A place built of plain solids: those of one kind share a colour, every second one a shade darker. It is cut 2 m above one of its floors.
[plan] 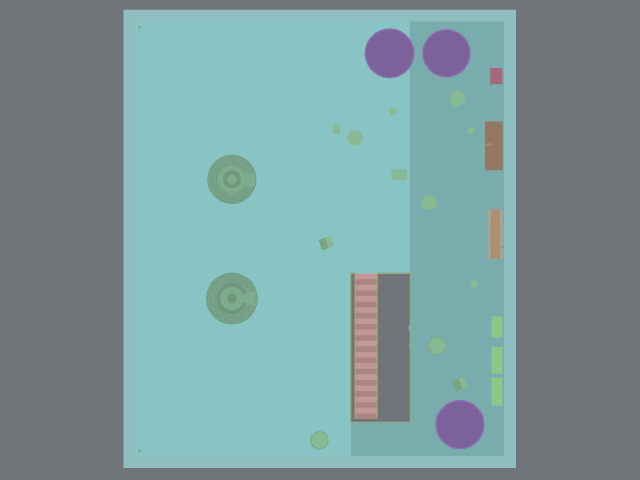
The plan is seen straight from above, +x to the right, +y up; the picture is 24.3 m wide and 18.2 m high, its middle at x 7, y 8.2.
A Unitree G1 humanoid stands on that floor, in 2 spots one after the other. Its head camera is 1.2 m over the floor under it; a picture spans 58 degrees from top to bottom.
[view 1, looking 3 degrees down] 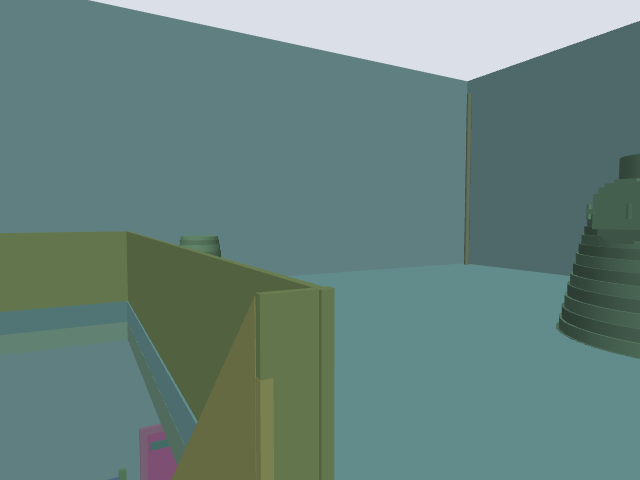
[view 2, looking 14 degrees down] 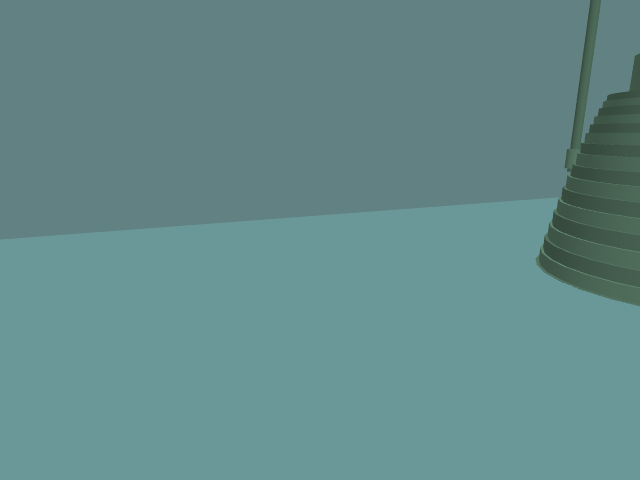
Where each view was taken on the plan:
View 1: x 8.75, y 8.02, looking -119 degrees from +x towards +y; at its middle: wall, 9.19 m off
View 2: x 5.86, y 1.90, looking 158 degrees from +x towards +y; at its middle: upper_floor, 4.96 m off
